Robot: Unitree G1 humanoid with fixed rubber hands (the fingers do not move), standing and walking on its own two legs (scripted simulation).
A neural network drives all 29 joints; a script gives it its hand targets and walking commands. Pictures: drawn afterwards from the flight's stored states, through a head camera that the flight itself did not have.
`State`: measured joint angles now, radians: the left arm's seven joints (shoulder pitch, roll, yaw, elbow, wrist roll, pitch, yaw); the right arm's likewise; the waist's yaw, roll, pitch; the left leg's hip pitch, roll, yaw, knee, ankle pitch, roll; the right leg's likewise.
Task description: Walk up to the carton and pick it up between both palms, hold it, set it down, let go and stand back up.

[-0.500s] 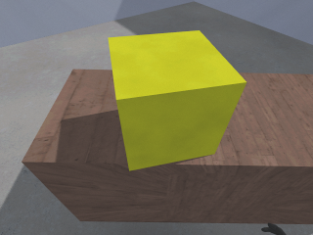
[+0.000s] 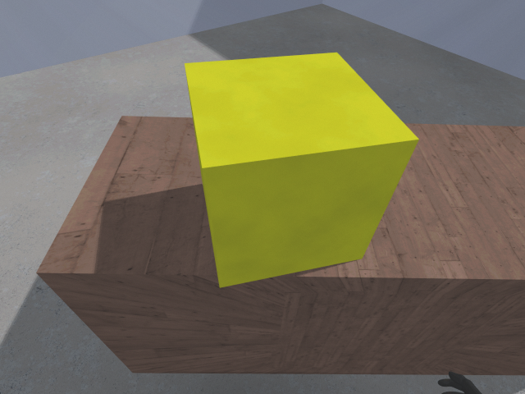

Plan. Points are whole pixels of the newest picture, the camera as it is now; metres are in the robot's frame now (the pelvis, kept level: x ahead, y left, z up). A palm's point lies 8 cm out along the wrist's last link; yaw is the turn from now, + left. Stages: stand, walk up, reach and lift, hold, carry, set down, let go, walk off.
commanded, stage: walk up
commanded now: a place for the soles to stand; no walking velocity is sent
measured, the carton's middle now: (279, 167) +0.51 -0.04 +0.08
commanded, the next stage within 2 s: reach and lift in 0.50 s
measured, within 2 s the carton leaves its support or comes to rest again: neither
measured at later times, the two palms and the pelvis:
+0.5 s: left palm out of the picture +0.07 +0.33 -0.09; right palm out of the picture +0.12 -0.32 -0.06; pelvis +0.00 +0.01 +0.00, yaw +0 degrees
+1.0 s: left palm (81, 378) +0.19 +0.26 -0.03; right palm out of the picture +0.15 -0.33 -0.04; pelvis +0.00 +0.00 +0.03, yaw +0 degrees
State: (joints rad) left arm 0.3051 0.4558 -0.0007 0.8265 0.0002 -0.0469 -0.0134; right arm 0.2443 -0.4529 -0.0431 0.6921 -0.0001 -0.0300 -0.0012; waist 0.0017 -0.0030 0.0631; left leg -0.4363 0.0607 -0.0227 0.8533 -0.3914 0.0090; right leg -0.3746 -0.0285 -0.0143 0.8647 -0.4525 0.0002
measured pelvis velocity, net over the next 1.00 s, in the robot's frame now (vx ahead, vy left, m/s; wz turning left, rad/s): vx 0.00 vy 0.00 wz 0.01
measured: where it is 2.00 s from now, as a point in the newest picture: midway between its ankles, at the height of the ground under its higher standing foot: outside the picture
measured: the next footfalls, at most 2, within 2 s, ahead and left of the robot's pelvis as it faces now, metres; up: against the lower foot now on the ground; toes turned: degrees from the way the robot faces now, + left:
none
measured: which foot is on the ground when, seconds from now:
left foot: down 0.00-1.00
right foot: down 0.00-1.00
